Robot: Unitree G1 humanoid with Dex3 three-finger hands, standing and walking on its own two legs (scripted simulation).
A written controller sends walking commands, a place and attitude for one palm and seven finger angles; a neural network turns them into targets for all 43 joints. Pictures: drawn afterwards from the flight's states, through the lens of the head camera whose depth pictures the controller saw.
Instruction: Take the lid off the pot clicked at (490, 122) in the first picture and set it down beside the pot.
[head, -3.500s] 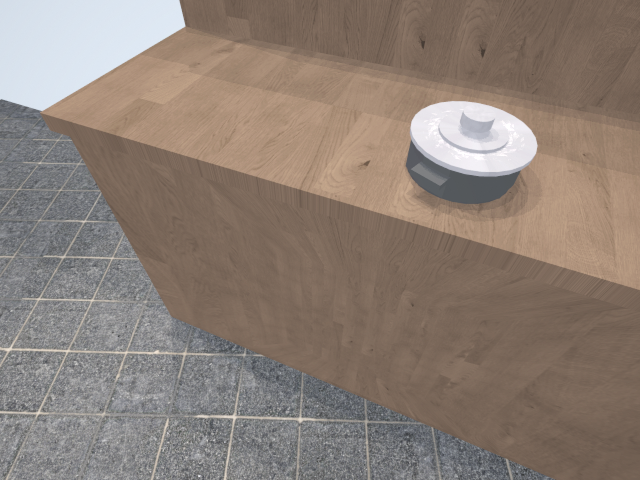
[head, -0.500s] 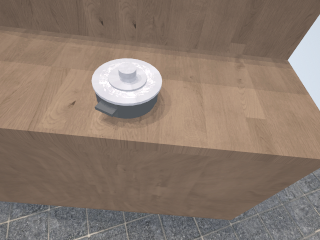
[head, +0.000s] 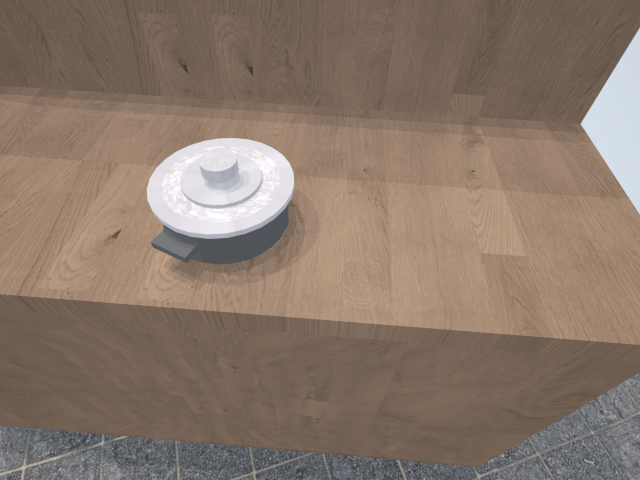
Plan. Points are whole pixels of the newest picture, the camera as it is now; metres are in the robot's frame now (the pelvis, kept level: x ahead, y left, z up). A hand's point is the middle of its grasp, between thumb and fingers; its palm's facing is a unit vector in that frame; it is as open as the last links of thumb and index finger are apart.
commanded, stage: come to a stop and stand still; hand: left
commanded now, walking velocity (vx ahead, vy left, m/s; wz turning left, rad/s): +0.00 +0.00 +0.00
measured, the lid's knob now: (219, 165) +0.45 +0.16 +0.16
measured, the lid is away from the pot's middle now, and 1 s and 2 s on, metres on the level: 0.00 0.00 0.00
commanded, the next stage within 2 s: look again from close up in 0.02 s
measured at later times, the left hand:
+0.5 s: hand out of the picture -0.01 +0.21 -0.18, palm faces +0.01 -0.97 -0.26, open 7.4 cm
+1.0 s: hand out of the picture +0.01 +0.18 -0.17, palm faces -0.01 -0.97 -0.23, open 7.4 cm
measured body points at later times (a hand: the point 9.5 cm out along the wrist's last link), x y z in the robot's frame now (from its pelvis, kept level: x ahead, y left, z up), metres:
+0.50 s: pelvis -0.02 +0.02 -0.01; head +0.00 +0.01 +0.44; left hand -0.01 +0.26 -0.16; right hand +0.02 -0.21 -0.16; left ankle -0.07 +0.13 -0.74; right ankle -0.06 -0.12 -0.74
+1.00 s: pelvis -0.02 +0.00 +0.00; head +0.02 -0.01 +0.44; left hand +0.01 +0.23 -0.16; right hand -0.01 -0.23 -0.16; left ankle -0.07 +0.13 -0.74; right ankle -0.06 -0.12 -0.74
